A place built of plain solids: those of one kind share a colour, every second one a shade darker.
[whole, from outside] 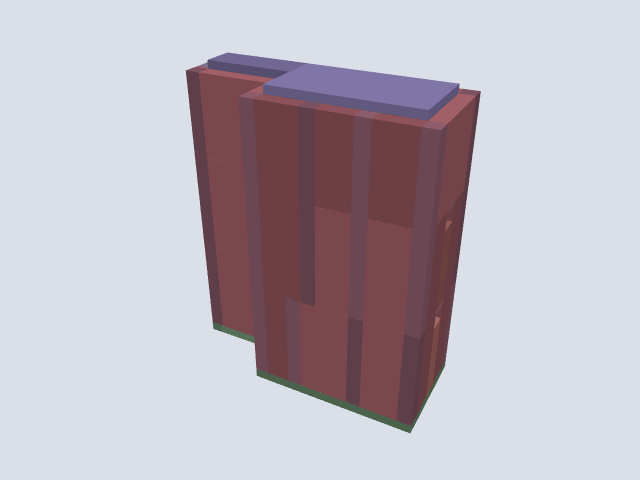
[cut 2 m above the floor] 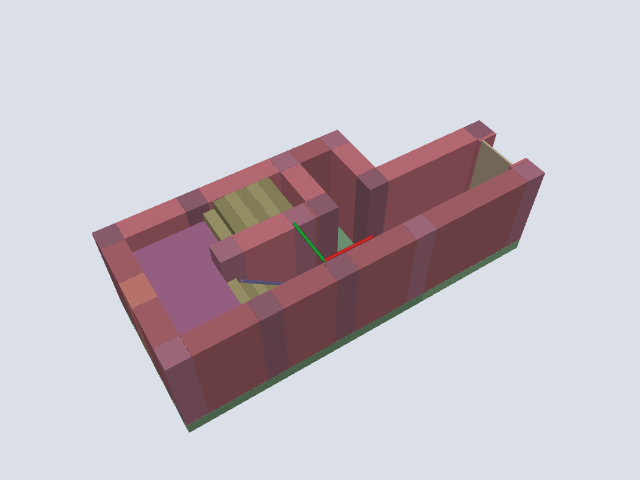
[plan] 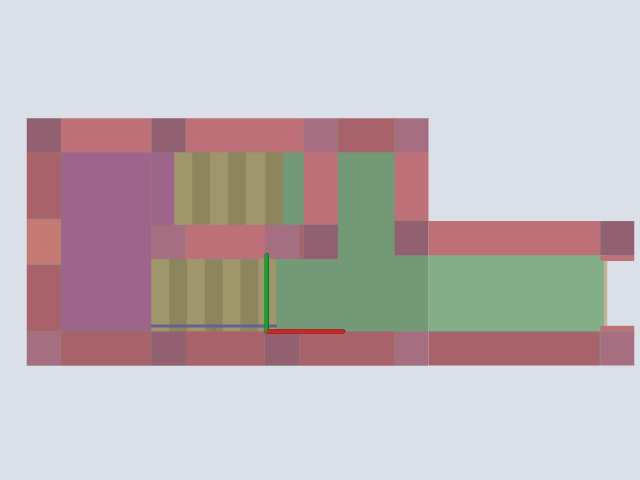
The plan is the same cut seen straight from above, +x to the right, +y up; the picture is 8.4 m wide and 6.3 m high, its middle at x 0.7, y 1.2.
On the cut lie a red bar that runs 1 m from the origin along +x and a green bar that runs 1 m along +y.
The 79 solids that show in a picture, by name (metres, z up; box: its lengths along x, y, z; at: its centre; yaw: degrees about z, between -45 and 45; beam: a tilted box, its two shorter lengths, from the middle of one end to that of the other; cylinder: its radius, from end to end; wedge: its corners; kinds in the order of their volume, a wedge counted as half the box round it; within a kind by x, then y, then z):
{
 "wall_1": {"box": [0.45, 0.88, 3.18], "at": [-2.92, 0.44, 1.59]},
 "wall_2": {"box": [0.45, 0.88, 3.18], "at": [-2.92, 0.44, 4.78]},
 "wall_3": {"box": [0.45, 2.35, 2.58], "at": [-2.92, 1.18, 7.66]},
 "wall_4": {"box": [0.45, 0.88, 3.18], "at": [-2.92, 1.91, 1.59]},
 "wall_5": {"box": [0.45, 0.88, 3.18], "at": [-2.92, 1.91, 4.78]},
 "wall_6": {"box": [1.19, 0.45, 3.18], "at": [-2.11, -0.23, 1.59]},
 "wall_7": {"box": [1.19, 0.45, 3.18], "at": [-2.11, 2.58, 1.59]},
 "wall_8": {"box": [1.19, 0.45, 3.18], "at": [-2.11, 2.58, 4.78]},
 "wall_9": {"box": [1.19, 0.45, 2.58], "at": [-2.11, 2.58, 7.66]},
 "wall_10": {"box": [1.04, 0.45, 3.18], "at": [-0.54, -0.23, 1.59]},
 "wall_11": {"box": [1.04, 0.45, 3.18], "at": [-0.54, 1.18, 1.59]},
 "wall_12": {"box": [1.04, 0.45, 3.18], "at": [-0.54, 2.58, 4.78]},
 "wall_13": {"box": [1.04, 0.45, 2.58], "at": [-0.54, 2.58, 7.66]},
 "wall_14": {"box": [1.55, 0.45, 3.18], "at": [-0.29, 2.58, 1.59]},
 "wall_15": {"box": [0.06, 0.45, 2.49], "at": [0.46, 1.18, 1.25]},
 "wall_16": {"box": [0.45, 0.95, 2.49], "at": [0.71, 1.88, 1.25]},
 "wall_17": {"box": [1.25, 0.45, 3.18], "at": [1.05, -0.23, 1.59]},
 "wall_18": {"box": [1.25, 0.45, 3.18], "at": [1.05, 2.58, 4.78]},
 "wall_19": {"box": [1.25, 0.45, 2.58], "at": [1.05, 2.58, 7.66]},
 "wall_20": {"box": [0.74, 0.45, 3.18], "at": [1.31, 2.58, 1.59]},
 "wall_21": {"box": [0.45, 0.9, 3.18], "at": [1.9, 1.9, 1.59]},
 "wall_22": {"box": [0.45, 0.9, 2.58], "at": [1.9, 1.9, 7.66]},
 "wall_23": {"box": [2.25, 0.45, 3.18], "at": [3.25, -0.23, 1.59]},
 "wall_24": {"box": [2.25, 0.45, 3.18], "at": [3.25, 1.23, 1.59]},
 "wall_25": {"box": [2.25, 0.45, 3.18], "at": [3.25, 1.23, 4.78]},
 "wall_26": {"box": [2.25, 0.45, 2.58], "at": [3.25, 1.23, 7.66]},
 "wall_27": {"box": [0.45, 0.08, 3.18], "at": [4.6, 0.04, 1.59]},
 "wall_28": {"box": [0.45, 0.08, 3.18], "at": [4.6, 0.96, 1.59]},
 "wallpost_1": {"box": [0.45, 0.45, 3.18], "at": [-2.92, -0.23, 1.59]},
 "wallpost_2": {"box": [0.45, 0.45, 3.18], "at": [-2.92, -0.23, 4.78]},
 "wallpost_3": {"box": [0.45, 0.45, 2.58], "at": [-2.92, -0.23, 7.66]},
 "wallpost_4": {"box": [0.45, 0.45, 3.18], "at": [-2.92, 2.58, 1.59]},
 "wallpost_5": {"box": [0.45, 0.45, 3.18], "at": [-2.92, 2.58, 4.78]},
 "wallpost_6": {"box": [0.45, 0.45, 2.58], "at": [-2.92, 2.58, 7.66]},
 "wallpost_7": {"box": [0.45, 0.45, 3.18], "at": [-1.29, -0.23, 1.59]},
 "wallpost_8": {"box": [0.45, 0.45, 3.18], "at": [-1.29, 1.18, 1.59]},
 "wallpost_9": {"box": [0.45, 0.45, 3.18], "at": [-1.29, 2.58, 1.59]},
 "wallpost_10": {"box": [0.45, 0.45, 3.18], "at": [-1.29, 2.58, 4.78]},
 "wallpost_11": {"box": [0.45, 0.45, 2.58], "at": [-1.29, 2.58, 7.66]},
 "wallpost_12": {"box": [0.45, 0.45, 3.18], "at": [0.2, -0.23, 1.59]},
 "wallpost_13": {"box": [0.45, 0.45, 3.18], "at": [0.2, 1.18, 1.59]},
 "wallpost_14": {"box": [0.45, 0.45, 3.18], "at": [0.2, 2.58, 4.78]},
 "wallpost_15": {"box": [0.45, 0.45, 2.58], "at": [0.2, 2.58, 7.66]},
 "wallpost_16": {"box": [0.45, 0.45, 2.49], "at": [0.71, 1.18, 1.25]},
 "wallpost_17": {"box": [0.45, 0.45, 3.18], "at": [0.71, 2.58, 1.59]},
 "wallpost_18": {"box": [0.45, 0.45, 3.18], "at": [1.9, -0.23, 1.59]},
 "wallpost_19": {"box": [0.45, 0.45, 3.18], "at": [1.9, 1.23, 1.59]},
 "wallpost_20": {"box": [0.45, 0.45, 3.18], "at": [1.9, 2.58, 1.59]},
 "wallpost_21": {"box": [0.45, 0.45, 3.18], "at": [1.9, 2.58, 4.78]},
 "wallpost_22": {"box": [0.45, 0.45, 2.58], "at": [1.9, 2.58, 7.66]},
 "wallpost_23": {"box": [0.45, 0.45, 3.18], "at": [4.6, -0.23, 1.59]},
 "wallpost_24": {"box": [0.45, 0.45, 3.18], "at": [4.6, 1.23, 1.59]},
 "wallpost_25": {"box": [0.45, 0.45, 3.18], "at": [4.6, 1.23, 4.78]},
 "wallpost_26": {"box": [0.45, 0.45, 2.58], "at": [4.6, 1.23, 7.66]},
 "floor_slab_1": {"box": [5.28, 3.25, 0.3], "at": [-0.51, 1.18, -0.15]},
 "floor_slab_2": {"box": [2.35, 1.9, 0.3], "at": [3.3, 0.5, -0.15]},
 "floor_slab_3": {"box": [0.36, 0.53, 0.3], "at": [4.65, -0.19, -0.15]},
 "floor_slab_4": {"box": [0.36, 0.53, 0.3], "at": [4.65, 1.19, -0.15]},
 "landing_slab_1": {"box": [1.19, 2.35, 1.59], "at": [-2.11, 1.18, 0.8]},
 "landing_slab_2": {"box": [0.33, 0.95, 1.59], "at": [-1.35, 1.88, 0.8]},
 "tread_slab_1": {"box": [0.26, 0.95, 1.39], "at": [-1.41, 0.47, 0.7]},
 "tread_slab_2": {"box": [0.26, 0.95, 1.19], "at": [-1.18, 0.47, 0.6]},
 "tread_slab_3": {"box": [0.26, 0.95, 1.79], "at": [-1.08, 1.88, 0.9]},
 "tread_slab_4": {"box": [0.26, 0.95, 1.0], "at": [-0.94, 0.47, 0.5]},
 "tread_slab_5": {"box": [0.26, 0.95, 1.99], "at": [-0.85, 1.88, 0.99]},
 "tread_slab_6": {"box": [0.26, 0.95, 0.8], "at": [-0.71, 0.47, 0.4]},
 "tread_slab_7": {"box": [0.26, 0.95, 2.19], "at": [-0.61, 1.88, 1.09]},
 "tread_slab_8": {"box": [0.26, 0.95, 0.6], "at": [-0.47, 0.47, 0.3]},
 "tread_slab_9": {"box": [0.26, 0.95, 2.39], "at": [-0.38, 1.88, 1.19]},
 "tread_slab_10": {"box": [0.26, 0.95, 0.4], "at": [-0.24, 0.47, 0.2]},
 "tread_slab_11": {"box": [0.26, 0.95, 2.59], "at": [-0.14, 1.88, 1.29]},
 "tread_slab_12": {"box": [0.26, 0.95, 0.2], "at": [-0.01, 0.47, 0.1]},
 "tread_slab_13": {"box": [0.26, 0.95, 2.79], "at": [0.09, 1.88, 1.39]},
 "roof_slab_1": {"box": [4.38, 2.35, 0.25], "at": [-0.51, 1.18, 9.07]},
 "roof_slab_2": {"box": [2.7, 1.0, 0.25], "at": [3.03, 0.5, 9.07]},
 "wall_sill_win_1": {"box": [0.45, 0.6, 2.59], "at": [-2.92, 1.18, 1.3]},
 "wall_sill_win_2": {"box": [0.45, 0.6, 2.59], "at": [-2.92, 1.18, 4.48]},
 "door_yard_leaf_1": {"box": [0.045, 0.85, 2.0], "at": [4.45, 0.5, 1.0]},
 "rail_top_1": {"beam": [0.045, 0.045], "from": [0.13, 0.07, 1.1], "to": [-1.51, 0.07, 2.49]}
}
